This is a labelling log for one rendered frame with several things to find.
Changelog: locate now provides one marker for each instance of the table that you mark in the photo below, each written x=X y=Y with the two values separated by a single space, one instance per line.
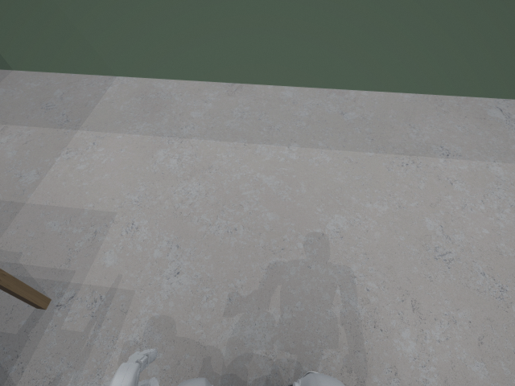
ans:
x=22 y=291

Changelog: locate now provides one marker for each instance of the robot left hand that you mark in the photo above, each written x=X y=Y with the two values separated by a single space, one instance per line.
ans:
x=128 y=373

